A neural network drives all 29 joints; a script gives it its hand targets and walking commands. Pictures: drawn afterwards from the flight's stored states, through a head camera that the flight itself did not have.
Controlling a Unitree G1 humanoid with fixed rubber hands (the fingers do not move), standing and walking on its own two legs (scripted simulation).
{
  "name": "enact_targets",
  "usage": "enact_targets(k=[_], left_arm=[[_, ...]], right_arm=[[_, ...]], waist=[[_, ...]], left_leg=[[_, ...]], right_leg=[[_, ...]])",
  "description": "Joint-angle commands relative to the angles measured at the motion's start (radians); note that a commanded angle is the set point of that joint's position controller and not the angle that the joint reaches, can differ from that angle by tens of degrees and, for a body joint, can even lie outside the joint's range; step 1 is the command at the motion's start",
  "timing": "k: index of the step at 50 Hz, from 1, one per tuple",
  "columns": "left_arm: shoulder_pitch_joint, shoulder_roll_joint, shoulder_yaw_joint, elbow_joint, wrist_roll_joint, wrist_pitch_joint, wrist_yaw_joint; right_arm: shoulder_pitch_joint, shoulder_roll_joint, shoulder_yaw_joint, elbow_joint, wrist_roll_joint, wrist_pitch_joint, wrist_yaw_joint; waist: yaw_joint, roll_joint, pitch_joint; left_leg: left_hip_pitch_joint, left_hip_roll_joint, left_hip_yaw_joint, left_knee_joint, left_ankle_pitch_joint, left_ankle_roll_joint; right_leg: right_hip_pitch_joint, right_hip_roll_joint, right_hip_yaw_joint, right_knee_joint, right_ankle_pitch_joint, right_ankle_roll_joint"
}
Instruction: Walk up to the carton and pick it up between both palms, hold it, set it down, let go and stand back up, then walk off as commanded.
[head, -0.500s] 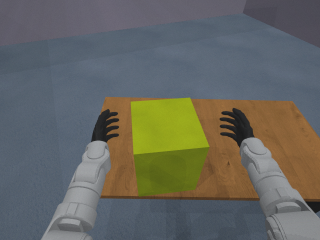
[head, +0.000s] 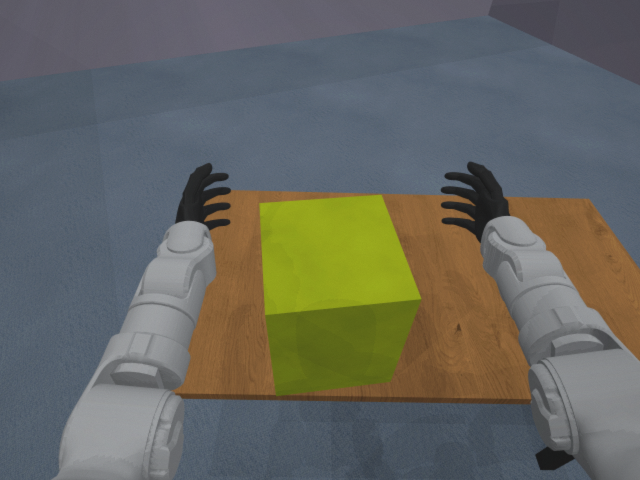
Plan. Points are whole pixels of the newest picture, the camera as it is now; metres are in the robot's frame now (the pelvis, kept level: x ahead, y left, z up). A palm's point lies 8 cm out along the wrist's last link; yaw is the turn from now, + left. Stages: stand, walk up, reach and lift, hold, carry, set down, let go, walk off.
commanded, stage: reach and lift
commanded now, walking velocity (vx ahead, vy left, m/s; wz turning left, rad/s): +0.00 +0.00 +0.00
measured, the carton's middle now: (328, 296) +0.44 -0.01 -0.06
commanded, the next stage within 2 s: none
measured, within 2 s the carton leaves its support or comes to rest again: neither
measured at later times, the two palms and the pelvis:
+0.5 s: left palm (204, 275) +0.41 +0.17 +0.04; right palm (455, 263) +0.41 -0.18 +0.06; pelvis +0.00 +0.00 +0.00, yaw +0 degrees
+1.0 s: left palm (222, 292) +0.42 +0.16 -0.02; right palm (436, 284) +0.43 -0.18 -0.01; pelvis +0.01 +0.00 -0.01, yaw +0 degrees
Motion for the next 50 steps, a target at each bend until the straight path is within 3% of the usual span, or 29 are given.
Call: enact_targets(k=[1,2,3,4,5,6,7,8,10,11,15,16,19,23,24,25,26,28,29,30,32,33,35,37,39,41,43,45,50], left_arm=[[-0.462,0.115,0.085,-0.035,0.006,-0.06,-0.01],[-0.478,0.111,0.089,0.05,0.001,-0.065,-0.021],[-0.426,0.095,0.096,0.095,0.023,-0.083,-0.024],[-0.449,0.097,0.086,-0.005,0.019,-0.095,-0.019],[-0.401,0.095,0.099,0.097,0.022,-0.107,-0.033],[-0.414,0.084,0.081,0.083,0.0,-0.137,-0.038],[-0.464,0.088,0.061,0.026,-0.009,-0.175,-0.031],[-0.415,0.08,0.075,0.139,0.007,-0.194,-0.035],[-0.455,0.076,0.073,0.165,0.003,-0.242,-0.019],[-0.479,0.046,0.04,0.194,-0.014,-0.271,-0.02],[-0.436,0.014,0.008,0.278,-0.016,-0.375,-0.025],[-0.472,0.025,-0.003,0.326,-0.029,-0.389,-0.022],[-0.413,0.067,0.033,0.445,-0.02,-0.469,-0.039],[-0.415,0.045,0.011,0.403,-0.047,-0.58,-0.029],[-0.435,0.04,0.017,0.376,-0.05,-0.604,-0.027],[-0.398,0.032,0.016,0.448,-0.032,-0.608,-0.038],[-0.335,0.052,0.033,0.537,-0.007,-0.611,-0.051],[-0.357,0.043,0.011,0.497,-0.042,-0.65,-0.058],[-0.343,0.054,0.02,0.514,-0.049,-0.681,-0.062],[-0.373,0.047,0.012,0.485,-0.051,-0.703,-0.061],[-0.38,0.044,0.021,0.505,-0.036,-0.718,-0.058],[-0.357,0.014,0.019,0.493,-0.022,-0.725,-0.058],[-0.329,0.031,0.028,0.541,-0.025,-0.742,-0.069],[-0.38,0.01,0.02,0.491,0.0,-0.767,-0.072],[-0.328,0.038,0.082,0.477,0.017,-0.796,-0.067],[-0.293,0.019,0.074,0.488,0.025,-0.8,-0.077],[-0.307,0.011,0.086,0.484,0.029,-0.815,-0.073],[-0.288,-0.005,0.116,0.515,0.055,-0.818,-0.075],[-0.305,-0.048,0.139,0.504,0.106,-0.828,-0.063]], right_arm=[[-0.456,-0.155,0.072,-0.154,0.129,-0.068,-0.005],[-0.444,-0.133,0.072,-0.063,0.109,-0.051,-0.002],[-0.432,-0.145,0.088,-0.027,0.113,-0.063,0.0],[-0.439,-0.156,0.061,-0.079,0.114,-0.093,-0.001],[-0.387,-0.128,0.093,-0.005,0.126,-0.079,0.004],[-0.433,-0.118,0.102,-0.057,0.129,-0.107,0.003],[-0.466,-0.139,0.071,-0.101,0.12,-0.14,0.004],[-0.439,-0.111,0.104,-0.037,0.129,-0.141,0.016],[-0.451,-0.105,0.081,-0.043,0.108,-0.167,0.013],[-0.46,-0.09,0.067,-0.004,0.09,-0.174,0.019],[-0.396,-0.085,0.077,0.062,0.06,-0.239,0.024],[-0.408,-0.104,0.058,0.105,0.056,-0.25,0.02],[-0.414,-0.062,0.087,0.096,0.045,-0.29,0.017],[-0.393,-0.036,0.07,0.098,0.024,-0.371,0.004],[-0.415,-0.03,0.09,0.081,0.027,-0.388,0.005],[-0.354,-0.038,0.077,0.202,0.012,-0.39,0.002],[-0.319,-0.033,0.066,0.226,0.005,-0.394,-0.006],[-0.355,-0.058,0.088,0.18,0.014,-0.439,-0.009],[-0.367,-0.005,0.095,0.157,0.017,-0.445,-0.008],[-0.381,-0.026,0.073,0.138,0.001,-0.479,-0.011],[-0.377,-0.016,0.089,0.168,0.011,-0.495,-0.006],[-0.345,-0.026,0.074,0.204,0.006,-0.509,-0.01],[-0.343,-0.032,0.089,0.186,0.013,-0.533,-0.011],[-0.37,-0.013,0.085,0.201,0.001,-0.564,-0.012],[-0.328,-0.012,0.083,0.161,0.005,-0.598,-0.016],[-0.282,0.004,0.065,0.229,-0.011,-0.605,-0.021],[-0.32,0.0,0.073,0.177,0.0,-0.628,-0.018],[-0.338,0.022,0.06,0.195,-0.046,-0.623,-0.023],[-0.355,0.079,0.013,0.162,-0.087,-0.646,-0.031]], waist=[[0.15,0.019,-0.621],[0.132,0.008,-0.515],[0.155,0.016,-0.472],[0.137,0.05,-0.536],[0.155,0.007,-0.43],[0.144,-0.01,-0.531],[0.123,0.035,-0.602],[0.158,0.02,-0.512],[0.154,0.016,-0.561],[0.127,0.028,-0.59],[0.126,0.04,-0.611],[0.101,0.053,-0.621],[0.136,0.003,-0.553],[0.104,0.036,-0.712],[0.131,0.048,-0.796],[0.089,0.036,-0.717],[0.103,0.075,-0.667],[0.078,0.021,-0.703],[0.114,0.011,-0.729],[0.081,0.031,-0.793],[0.116,0.049,-0.813],[0.087,0.073,-0.826],[0.086,0.032,-0.852],[0.09,0.079,-0.88],[0.133,0.078,-0.942],[0.09,0.083,-0.918],[0.122,0.081,-0.97],[0.119,0.021,-0.904],[0.114,0.041,-0.965]], left_leg=[[0.088,-0.014,0.047,-0.07,0.42,-0.019],[0.049,-0.019,0.041,-0.077,0.375,-0.014],[0.049,-0.016,0.041,-0.087,0.363,-0.009],[0.066,-0.014,0.032,-0.082,0.418,-0.018],[0.031,-0.025,0.04,-0.083,0.375,-0.013],[0.043,-0.023,0.043,-0.077,0.381,-0.012],[0.022,-0.021,0.043,-0.066,0.406,-0.023],[-0.028,-0.021,0.046,-0.067,0.344,-0.014],[-0.038,-0.015,0.051,-0.05,0.341,-0.016],[-0.025,-0.011,0.041,-0.049,0.324,-0.022],[-0.022,-0.007,0.043,-0.02,0.361,-0.029],[0.004,-0.001,0.032,-0.009,0.364,-0.046],[-0.113,-0.007,0.048,0.003,0.275,-0.026],[-0.145,-0.002,0.062,0.046,0.313,-0.039],[-0.147,-0.002,0.064,0.065,0.379,-0.05],[-0.148,-0.003,0.055,0.069,0.348,-0.052],[-0.158,-0.008,0.055,0.062,0.345,-0.05],[-0.157,-0.009,0.042,0.089,0.372,-0.055],[-0.183,-0.013,0.054,0.093,0.353,-0.045],[-0.215,-0.017,0.051,0.121,0.371,-0.051],[-0.202,-0.011,0.053,0.131,0.41,-0.061],[-0.15,-0.01,0.052,0.139,0.453,-0.073],[-0.186,-0.012,0.046,0.162,0.459,-0.064],[-0.201,-0.015,0.049,0.165,0.488,-0.075],[-0.234,-0.024,0.063,0.165,0.514,-0.068],[-0.2,-0.021,0.055,0.185,0.571,-0.073],[-0.222,-0.02,0.055,0.178,0.564,-0.076],[-0.261,-0.025,0.069,0.18,0.53,-0.055],[-0.282,-0.017,0.061,0.166,0.532,-0.061]], right_leg=[[0.075,0.041,0.021,-0.097,0.515,0.036],[0.06,0.029,0.023,-0.108,0.466,0.031],[0.076,0.025,0.027,-0.112,0.423,0.034],[0.05,0.036,0.011,-0.107,0.471,0.025],[0.069,0.022,0.027,-0.119,0.449,0.036],[0.088,0.028,0.023,-0.109,0.46,0.037],[0.074,0.026,0.013,-0.082,0.511,0.041],[0.063,0.026,0.022,-0.089,0.404,0.038],[0.022,0.026,0.019,-0.073,0.407,0.03],[-0.011,0.029,0.018,-0.092,0.345,0.019],[-0.069,0.04,-0.012,-0.074,0.318,0.015],[-0.125,0.043,-0.017,-0.085,0.278,0.009],[-0.055,0.02,0.014,-0.068,0.237,0.016],[-0.094,0.008,0.009,-0.016,0.302,0.022],[-0.092,0.027,0.007,0.007,0.333,0.011],[-0.127,0.024,-0.002,0.006,0.319,0.019],[-0.131,0.012,0.014,-0.003,0.308,0.01],[-0.163,0.014,-0.009,0.03,0.332,0.023],[-0.169,0.003,0.006,0.032,0.291,0.025],[-0.176,0.005,0.0,0.059,0.36,0.022],[-0.181,0.01,-0.007,0.07,0.331,0.014],[-0.233,0.019,-0.019,0.062,0.357,0.011],[-0.225,0.013,-0.01,0.094,0.414,0.02],[-0.195,0.015,-0.02,0.107,0.452,0.02],[-0.139,0.014,-0.002,0.116,0.495,0.017],[-0.161,0.015,-0.006,0.143,0.586,0.032],[-0.164,0.018,-0.001,0.118,0.558,0.019],[-0.123,0.007,0.004,0.135,0.618,0.039],[-0.132,0.023,-0.001,0.137,0.571,0.021]])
